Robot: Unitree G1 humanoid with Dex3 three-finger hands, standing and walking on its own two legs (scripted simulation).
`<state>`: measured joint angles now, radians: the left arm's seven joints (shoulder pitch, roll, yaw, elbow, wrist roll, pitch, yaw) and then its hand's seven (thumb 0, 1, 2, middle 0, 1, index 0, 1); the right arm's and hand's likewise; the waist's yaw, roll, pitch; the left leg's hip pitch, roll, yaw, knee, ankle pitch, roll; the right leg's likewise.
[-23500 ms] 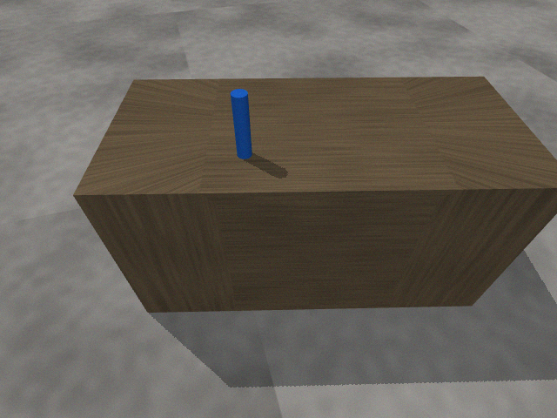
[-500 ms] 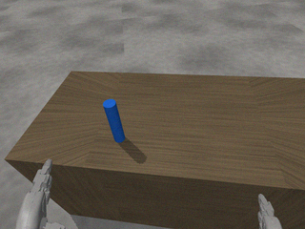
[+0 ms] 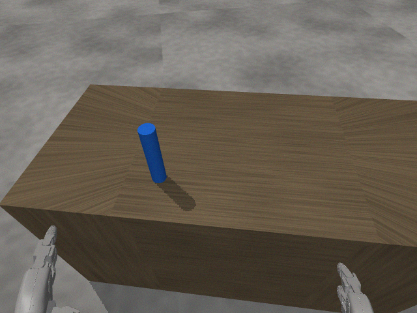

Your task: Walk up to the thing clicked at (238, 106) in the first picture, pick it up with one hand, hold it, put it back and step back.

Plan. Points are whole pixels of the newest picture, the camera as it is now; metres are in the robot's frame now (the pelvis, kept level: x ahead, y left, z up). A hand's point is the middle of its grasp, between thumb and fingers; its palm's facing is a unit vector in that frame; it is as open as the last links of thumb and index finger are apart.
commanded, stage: home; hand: left
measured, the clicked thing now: (153, 155) +0.49 +0.19 -0.01
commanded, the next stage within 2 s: none
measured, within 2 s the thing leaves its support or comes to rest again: neither
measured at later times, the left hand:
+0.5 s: hand (128, 283) +0.20 +0.19 -0.07, palm faces +0.08 -0.97 -0.22, open 17.6 cm
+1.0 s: hand out of the picture +0.10 +0.26 -0.13, palm faces -0.02 -0.92 -0.39, open 17.6 cm
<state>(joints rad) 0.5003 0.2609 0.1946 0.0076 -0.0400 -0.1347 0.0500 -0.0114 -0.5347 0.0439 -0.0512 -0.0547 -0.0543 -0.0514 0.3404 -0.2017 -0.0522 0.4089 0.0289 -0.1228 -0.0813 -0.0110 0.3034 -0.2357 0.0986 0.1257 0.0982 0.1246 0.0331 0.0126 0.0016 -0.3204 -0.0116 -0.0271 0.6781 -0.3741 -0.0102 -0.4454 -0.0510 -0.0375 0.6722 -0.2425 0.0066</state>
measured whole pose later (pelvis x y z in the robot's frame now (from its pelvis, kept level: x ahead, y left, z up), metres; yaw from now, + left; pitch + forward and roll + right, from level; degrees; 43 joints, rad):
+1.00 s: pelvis +0.01 +0.01 +0.01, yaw +1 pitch -3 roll +0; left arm 0.25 0.36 0.00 0.86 0.04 -0.02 0.01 -0.01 -0.57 0.03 -0.05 -0.05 -0.05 -0.05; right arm 0.24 -0.35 -0.02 0.90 -0.04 0.00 0.01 0.01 -0.90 -0.90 0.20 0.30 0.20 0.30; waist 0.00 0.01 0.00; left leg -0.20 -0.02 -0.03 0.62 -0.37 0.00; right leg -0.32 -0.06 -0.05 0.62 -0.25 0.02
